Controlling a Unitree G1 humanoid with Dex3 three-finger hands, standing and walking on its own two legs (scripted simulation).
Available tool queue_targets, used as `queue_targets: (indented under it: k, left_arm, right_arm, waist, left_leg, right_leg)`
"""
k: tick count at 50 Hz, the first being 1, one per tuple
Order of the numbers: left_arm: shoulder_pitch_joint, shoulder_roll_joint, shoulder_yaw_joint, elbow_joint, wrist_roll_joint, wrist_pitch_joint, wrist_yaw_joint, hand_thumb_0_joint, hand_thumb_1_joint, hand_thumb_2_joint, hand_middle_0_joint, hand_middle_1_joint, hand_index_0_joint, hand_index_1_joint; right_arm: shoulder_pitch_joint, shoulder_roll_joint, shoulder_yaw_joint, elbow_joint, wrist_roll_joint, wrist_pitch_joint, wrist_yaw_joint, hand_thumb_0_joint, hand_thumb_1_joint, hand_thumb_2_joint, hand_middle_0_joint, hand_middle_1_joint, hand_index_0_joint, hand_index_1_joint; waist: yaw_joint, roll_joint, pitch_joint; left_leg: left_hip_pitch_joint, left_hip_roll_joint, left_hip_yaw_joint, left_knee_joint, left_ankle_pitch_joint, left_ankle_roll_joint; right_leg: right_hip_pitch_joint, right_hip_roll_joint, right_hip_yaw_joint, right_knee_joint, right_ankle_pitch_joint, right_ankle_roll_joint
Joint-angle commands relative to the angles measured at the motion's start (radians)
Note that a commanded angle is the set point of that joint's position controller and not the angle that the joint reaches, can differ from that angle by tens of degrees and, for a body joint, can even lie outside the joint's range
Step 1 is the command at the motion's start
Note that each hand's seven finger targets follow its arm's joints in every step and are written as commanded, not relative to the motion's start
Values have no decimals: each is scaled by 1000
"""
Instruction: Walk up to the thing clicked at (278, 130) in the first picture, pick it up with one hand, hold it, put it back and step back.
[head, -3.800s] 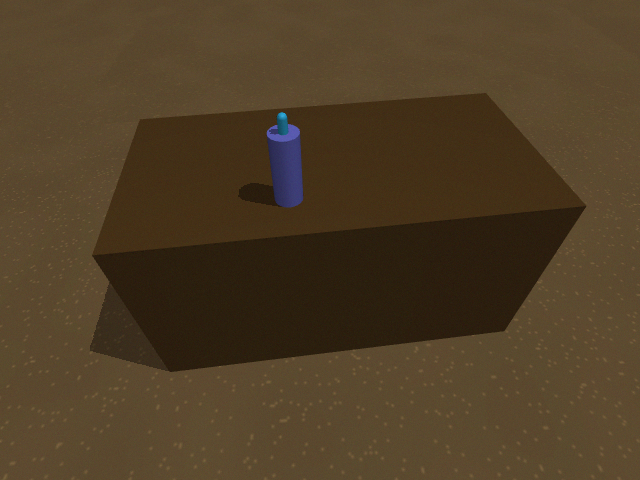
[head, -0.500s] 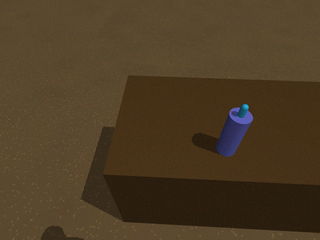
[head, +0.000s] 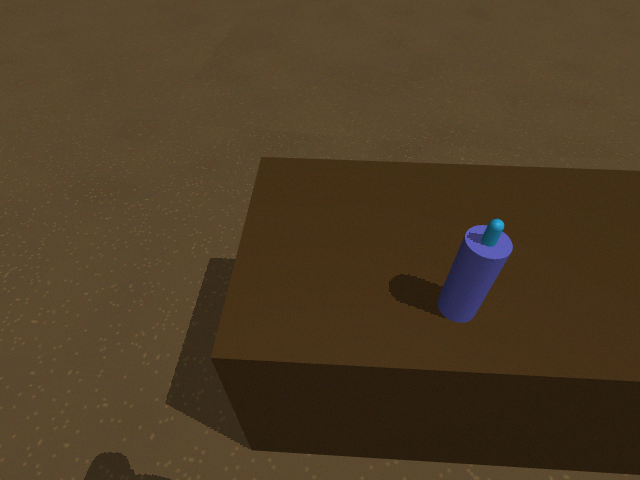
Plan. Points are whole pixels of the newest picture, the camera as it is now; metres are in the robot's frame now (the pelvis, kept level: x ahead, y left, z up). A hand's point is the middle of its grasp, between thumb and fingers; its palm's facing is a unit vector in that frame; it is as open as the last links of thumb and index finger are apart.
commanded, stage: walk up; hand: right
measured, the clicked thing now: (474, 269) +0.49 -0.23 -0.06
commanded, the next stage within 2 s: stand in 0.16 s
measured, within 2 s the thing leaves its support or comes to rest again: neither
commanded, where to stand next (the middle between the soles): +0.05 -0.02 m, yaw +0 degrees
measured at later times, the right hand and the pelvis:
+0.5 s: hand out of the picture +0.08 -0.24 -0.15, palm faces -0.02 +0.95 -0.33, open 7.4 cm; pelvis +0.01 +0.01 +0.00, yaw +0 degrees
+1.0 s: hand out of the picture +0.10 -0.25 -0.15, palm faces -0.02 +0.94 -0.34, open 7.4 cm; pelvis +0.02 +0.00 +0.00, yaw +0 degrees
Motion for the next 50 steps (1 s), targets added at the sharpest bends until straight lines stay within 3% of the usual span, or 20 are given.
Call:
queue_targets:
  k: [1, 7, 8, 10, 16, 23, 28, 35, 38, 50]
  left_arm:
    - [-42, 204, 36, -56, -3, -15, 17, 0, 900, 900, -200, -300, -200, -300]
    - [-41, 206, 38, -50, -1, -16, 16, 0, 900, 900, -200, -300, -200, -300]
    - [-39, 186, 24, -43, -3, -32, 19, 0, 900, 900, -200, -300, -200, -300]
    - [-52, 199, 22, -42, 0, -44, 23, 0, 900, 900, -200, -300, -200, -300]
    - [-46, 205, 19, -27, -2, -49, 28, 0, 900, 900, -200, -300, -200, -300]
    - [-37, 200, 15, -29, -4, -55, 32, 0, 900, 900, -200, -300, -200, -300]
    - [-30, 199, 12, -22, -5, -53, 34, 0, 900, 900, -200, -300, -200, -300]
    - [-26, 203, 13, -23, -6, -50, 35, 0, 900, 900, -200, -300, -200, -300]
    - [-26, 202, 12, -24, -3, -52, 37, 0, 900, 900, -200, -300, -200, -300]
    - [-28, 202, 13, -27, -4, -51, 38, 0, 900, 900, -200, -300, -200, -300]
  right_arm:
    - [-51, -233, -46, -58, -3, -27, -19, 0, -900, -900, 200, 300, 200, 300]
    - [-47, -226, -47, -52, -3, -26, -19, 0, -900, -900, 200, 300, 200, 300]
    - [-61, -212, -36, -40, -2, -20, -11, 0, -900, -900, 200, 300, 200, 300]
    - [-57, -204, -37, -39, -1, -16, -5, 0, -900, -900, 200, 300, 200, 300]
    - [-40, -213, -37, -22, -2, -15, -1, 0, -900, -900, 200, 300, 200, 300]
    - [-36, -212, -39, -19, -3, -19, -1, 0, -900, -900, 200, 300, 200, 300]
    - [-36, -211, -37, -14, -1, -15, -1, 0, -900, -900, 200, 300, 200, 300]
    - [-34, -207, -36, -11, -2, -15, -3, 0, -900, -900, 200, 300, 200, 300]
    - [-35, -210, -36, -12, 0, -16, -3, 0, -900, -900, 200, 300, 200, 300]
    - [-42, -208, -34, -18, 1, -14, -5, 0, -900, -900, 200, 300, 200, 300]
  waist:
    - [-13, 40, -106]
    - [-15, 32, -107]
    - [-8, 74, -124]
    - [-20, 35, -95]
    - [-20, 19, -64]
    - [-15, 6, -115]
    - [-15, 12, -96]
    - [-15, 30, -98]
    - [-13, 24, -118]
    - [-18, 38, -108]
  left_leg:
    - [76, 114, -113, -83, 86, 41]
    - [77, 106, -111, -85, 79, 37]
    - [95, 107, -113, -98, 23, 30]
    - [96, 99, -114, -100, 20, 22]
    - [87, 99, -123, -123, -4, 23]
    - [139, 108, -112, -90, 181, 26]
    - [127, 103, -113, -106, 121, 23]
    - [139, 103, -109, -109, 144, 21]
    - [154, 110, -106, -90, 206, 26]
    - [160, 105, -98, -91, 204, 23]
  right_leg:
    - [-31, -101, 78, -66, 131, -41]
    - [-31, -101, 78, -71, 125, -42]
    - [-24, -122, 98, -112, 62, -36]
    - [-53, -123, 102, -129, 34, -35]
    - [-57, -120, 90, -132, 31, -31]
    - [-19, -128, 81, -114, 162, -27]
    - [-23, -125, 77, -125, 125, -23]
    - [-21, -129, 79, -119, 138, -28]
    - [-4, -133, 74, -115, 190, -24]
    - [-5, -133, 73, -120, 196, -25]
